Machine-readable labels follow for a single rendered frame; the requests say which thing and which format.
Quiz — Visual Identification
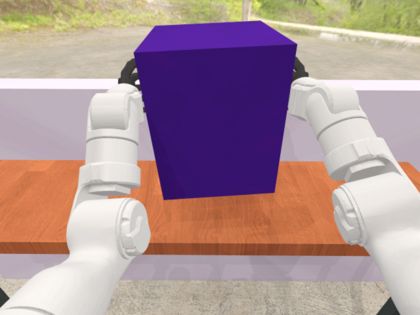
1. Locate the left robot forearm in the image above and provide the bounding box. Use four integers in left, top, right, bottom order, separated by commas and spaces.
66, 83, 144, 249

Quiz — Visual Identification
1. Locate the table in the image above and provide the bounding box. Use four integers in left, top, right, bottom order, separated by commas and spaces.
0, 159, 420, 315

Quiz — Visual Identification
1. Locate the left robot upper arm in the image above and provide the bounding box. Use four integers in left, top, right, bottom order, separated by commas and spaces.
0, 198, 151, 315

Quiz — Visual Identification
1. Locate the right robot forearm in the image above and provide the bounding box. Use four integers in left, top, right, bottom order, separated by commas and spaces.
288, 77, 420, 201

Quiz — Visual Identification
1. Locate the robot right hand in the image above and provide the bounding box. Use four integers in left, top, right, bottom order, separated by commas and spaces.
287, 57, 308, 110

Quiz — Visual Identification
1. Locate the carton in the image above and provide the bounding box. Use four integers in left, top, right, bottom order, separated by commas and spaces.
134, 20, 297, 200

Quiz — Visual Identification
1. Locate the robot left hand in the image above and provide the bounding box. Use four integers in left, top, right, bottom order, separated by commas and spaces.
118, 58, 146, 113

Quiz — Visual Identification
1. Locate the right robot upper arm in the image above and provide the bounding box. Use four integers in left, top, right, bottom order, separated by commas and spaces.
332, 172, 420, 315

